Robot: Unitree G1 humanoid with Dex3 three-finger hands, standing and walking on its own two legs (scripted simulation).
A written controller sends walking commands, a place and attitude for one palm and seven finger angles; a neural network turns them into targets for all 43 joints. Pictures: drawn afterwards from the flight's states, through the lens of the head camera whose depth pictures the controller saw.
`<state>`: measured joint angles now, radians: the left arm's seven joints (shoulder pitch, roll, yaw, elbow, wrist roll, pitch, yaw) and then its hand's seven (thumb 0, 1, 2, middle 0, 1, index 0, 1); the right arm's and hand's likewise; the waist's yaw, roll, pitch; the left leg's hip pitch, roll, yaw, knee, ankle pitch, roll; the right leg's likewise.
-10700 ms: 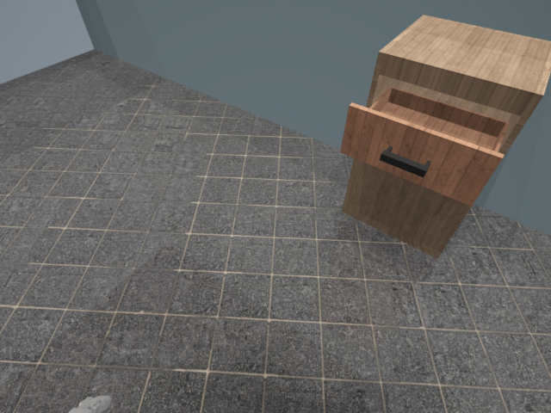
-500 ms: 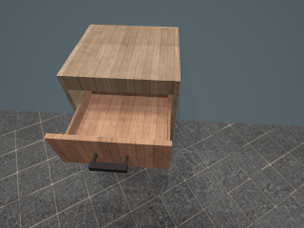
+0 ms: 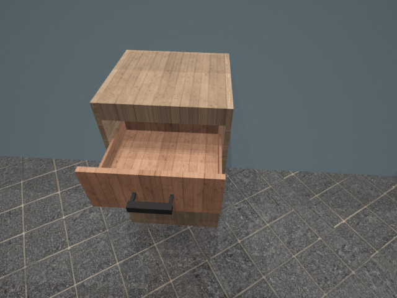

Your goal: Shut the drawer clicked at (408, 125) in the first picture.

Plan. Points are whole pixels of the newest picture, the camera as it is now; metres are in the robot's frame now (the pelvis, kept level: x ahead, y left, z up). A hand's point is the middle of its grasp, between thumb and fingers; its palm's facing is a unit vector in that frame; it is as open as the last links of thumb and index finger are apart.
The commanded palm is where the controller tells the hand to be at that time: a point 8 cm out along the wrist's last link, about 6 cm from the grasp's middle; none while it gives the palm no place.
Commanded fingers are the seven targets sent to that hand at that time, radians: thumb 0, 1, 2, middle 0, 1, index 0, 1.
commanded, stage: come to a stop and stand still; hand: left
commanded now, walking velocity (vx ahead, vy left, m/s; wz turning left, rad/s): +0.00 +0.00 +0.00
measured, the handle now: (151, 201) +0.42 +0.17 -0.14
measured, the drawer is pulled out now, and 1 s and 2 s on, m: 0.24 0.24 0.24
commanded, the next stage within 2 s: look again from close up in 0.86 s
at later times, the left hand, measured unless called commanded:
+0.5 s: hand out of the picture -0.02 +0.12 -0.17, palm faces +0.06 -0.99 -0.15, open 7.4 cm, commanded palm none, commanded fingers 0.00 0.90 0.90 -0.20 -0.30 -0.20 -0.30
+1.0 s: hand out of the picture +0.01 +0.14 -0.17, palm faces +0.05 -0.98 -0.19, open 7.3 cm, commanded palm none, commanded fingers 0.00 0.90 0.90 -0.20 -0.30 -0.20 -0.30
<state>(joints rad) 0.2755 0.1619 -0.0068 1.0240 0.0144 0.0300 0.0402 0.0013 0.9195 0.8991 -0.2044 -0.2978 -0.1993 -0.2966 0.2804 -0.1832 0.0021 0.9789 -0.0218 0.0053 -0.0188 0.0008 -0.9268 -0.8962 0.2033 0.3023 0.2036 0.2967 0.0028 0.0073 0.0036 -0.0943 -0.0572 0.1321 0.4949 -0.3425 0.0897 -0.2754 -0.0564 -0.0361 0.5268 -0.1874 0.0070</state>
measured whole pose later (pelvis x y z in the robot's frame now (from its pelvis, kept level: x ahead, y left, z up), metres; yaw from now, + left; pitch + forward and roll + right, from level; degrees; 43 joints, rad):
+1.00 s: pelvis +0.03 -0.02 +0.01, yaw +1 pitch -2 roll +0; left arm 0.32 0.12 -0.02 1.13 0.00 -0.01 0.05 0.01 0.93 0.90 -0.20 -0.30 -0.20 -0.30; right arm 0.33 -0.13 0.03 1.15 -0.01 -0.03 -0.03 0.00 -0.91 -0.90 0.20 0.30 0.20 0.30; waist -0.01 0.02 0.03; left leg -0.04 -0.03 0.10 0.38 -0.31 0.05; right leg -0.22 -0.01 -0.04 0.44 -0.18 -0.01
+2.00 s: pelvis +0.03 -0.01 +0.00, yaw +2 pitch -3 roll +0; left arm 0.32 0.12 -0.03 1.15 0.01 -0.01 0.05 0.01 0.92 0.90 -0.20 -0.30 -0.20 -0.30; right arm 0.33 -0.14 0.03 1.09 -0.01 -0.03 -0.04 0.00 -0.91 -0.90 0.20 0.30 0.20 0.30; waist -0.01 0.02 0.00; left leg -0.07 -0.04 0.09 0.49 -0.37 0.07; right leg -0.25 -0.03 -0.04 0.53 -0.23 0.01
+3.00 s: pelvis +0.02 -0.02 +0.01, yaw +2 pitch -3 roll +0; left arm 0.34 0.09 -0.01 1.13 0.01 -0.01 0.05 0.01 0.92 0.90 -0.20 -0.30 -0.20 -0.30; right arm 0.35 -0.11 0.03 1.15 -0.01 -0.03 -0.03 0.00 -0.91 -0.90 0.20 0.30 0.20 0.30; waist -0.01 0.01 0.03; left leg -0.04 -0.04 0.09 0.39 -0.30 0.06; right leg -0.23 -0.02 -0.04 0.45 -0.18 -0.01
